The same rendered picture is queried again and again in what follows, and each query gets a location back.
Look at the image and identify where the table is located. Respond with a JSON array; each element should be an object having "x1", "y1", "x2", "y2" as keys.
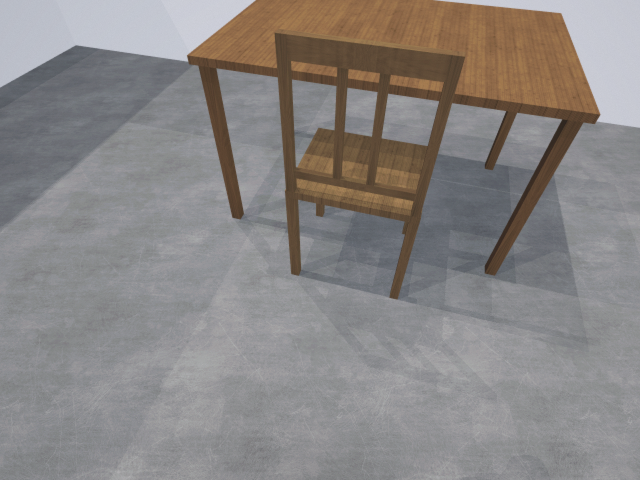
[{"x1": 187, "y1": 0, "x2": 601, "y2": 276}]

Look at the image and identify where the chair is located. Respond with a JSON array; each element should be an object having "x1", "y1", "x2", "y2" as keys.
[{"x1": 275, "y1": 29, "x2": 466, "y2": 300}]

